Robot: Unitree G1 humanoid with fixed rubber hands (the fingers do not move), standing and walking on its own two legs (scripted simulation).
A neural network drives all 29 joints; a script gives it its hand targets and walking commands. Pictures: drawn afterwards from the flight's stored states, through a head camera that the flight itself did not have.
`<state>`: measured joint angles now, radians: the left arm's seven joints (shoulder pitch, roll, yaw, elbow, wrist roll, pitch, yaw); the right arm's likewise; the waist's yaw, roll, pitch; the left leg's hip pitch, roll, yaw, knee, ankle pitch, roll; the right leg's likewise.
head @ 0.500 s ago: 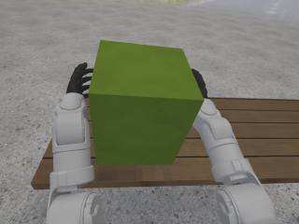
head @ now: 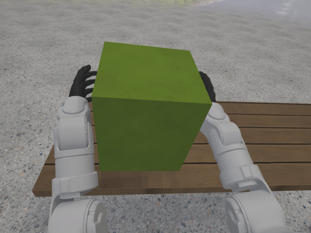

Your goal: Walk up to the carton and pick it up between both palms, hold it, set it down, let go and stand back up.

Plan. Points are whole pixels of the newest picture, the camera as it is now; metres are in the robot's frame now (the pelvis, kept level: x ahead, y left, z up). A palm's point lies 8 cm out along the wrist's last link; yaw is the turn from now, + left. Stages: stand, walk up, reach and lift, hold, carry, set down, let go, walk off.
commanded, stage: hold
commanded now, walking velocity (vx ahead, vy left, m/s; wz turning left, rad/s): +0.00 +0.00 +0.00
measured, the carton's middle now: (144, 111) +0.37 +0.01 +0.18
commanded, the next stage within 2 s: none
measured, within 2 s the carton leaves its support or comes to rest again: neither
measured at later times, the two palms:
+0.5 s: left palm (79, 99) +0.36 +0.16 +0.23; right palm (206, 103) +0.36 -0.14 +0.21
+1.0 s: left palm (79, 99) +0.36 +0.16 +0.23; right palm (206, 103) +0.36 -0.14 +0.21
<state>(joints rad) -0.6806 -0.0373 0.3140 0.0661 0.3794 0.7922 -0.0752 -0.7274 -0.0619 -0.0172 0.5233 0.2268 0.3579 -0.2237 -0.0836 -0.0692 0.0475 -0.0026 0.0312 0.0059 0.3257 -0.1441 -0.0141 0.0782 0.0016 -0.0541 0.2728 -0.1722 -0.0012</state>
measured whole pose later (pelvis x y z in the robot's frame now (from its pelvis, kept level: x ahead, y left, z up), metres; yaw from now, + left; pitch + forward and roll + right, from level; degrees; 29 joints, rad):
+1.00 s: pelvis +0.00 +0.00 +0.00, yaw +0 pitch -10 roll -1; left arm -0.68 -0.04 0.31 0.06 0.38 0.79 -0.08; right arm -0.73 -0.06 -0.02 0.52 0.23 0.35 -0.22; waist -0.08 -0.07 0.05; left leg 0.00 0.03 0.01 0.33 -0.14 -0.01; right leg 0.08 0.00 -0.05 0.27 -0.17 0.00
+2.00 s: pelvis +0.00 +0.00 +0.00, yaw +0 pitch -10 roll -1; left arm -0.68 -0.04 0.31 0.06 0.38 0.79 -0.08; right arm -0.73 -0.06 -0.02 0.52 0.23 0.35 -0.22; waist -0.08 -0.07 0.05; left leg 0.00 0.03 0.01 0.33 -0.14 -0.01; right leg 0.08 0.00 -0.05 0.27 -0.17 0.00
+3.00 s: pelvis +0.00 +0.00 +0.00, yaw +0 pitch -10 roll -1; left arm -0.68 -0.04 0.31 0.06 0.38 0.79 -0.08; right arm -0.73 -0.06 -0.02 0.52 0.22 0.35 -0.22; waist -0.08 -0.07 0.05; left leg 0.00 0.03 0.01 0.32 -0.14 -0.01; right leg 0.08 0.00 -0.05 0.27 -0.17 0.00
